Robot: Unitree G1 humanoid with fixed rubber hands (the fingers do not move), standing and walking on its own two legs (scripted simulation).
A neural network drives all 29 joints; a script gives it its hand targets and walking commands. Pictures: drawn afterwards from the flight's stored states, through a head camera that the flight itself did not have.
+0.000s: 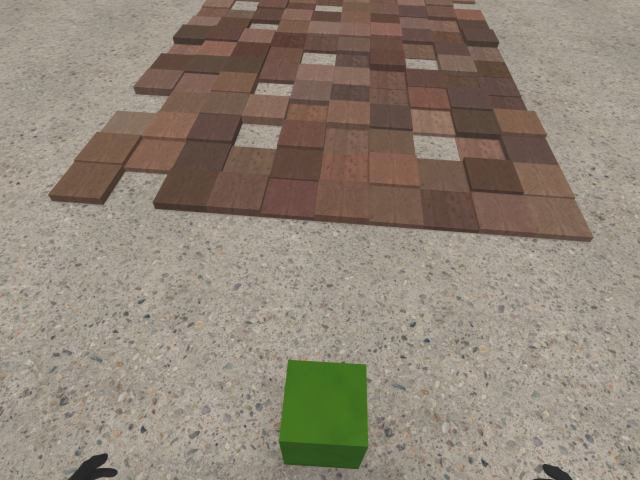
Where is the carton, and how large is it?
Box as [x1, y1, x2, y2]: [279, 360, 367, 468]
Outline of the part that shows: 288,360 279,435 279,443 284,463 358,468 367,447 365,364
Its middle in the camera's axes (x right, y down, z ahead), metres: +0.00 +0.49 +1.07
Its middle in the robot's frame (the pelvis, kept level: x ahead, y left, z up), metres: +0.39 -0.01 -0.66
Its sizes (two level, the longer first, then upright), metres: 0.210 0.200 0.250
